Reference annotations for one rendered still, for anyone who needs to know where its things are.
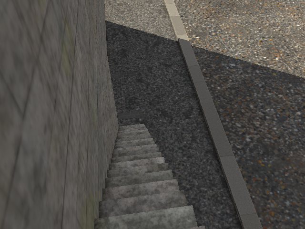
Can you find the stairs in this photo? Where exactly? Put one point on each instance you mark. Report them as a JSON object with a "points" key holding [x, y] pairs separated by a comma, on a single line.
{"points": [[140, 192]]}

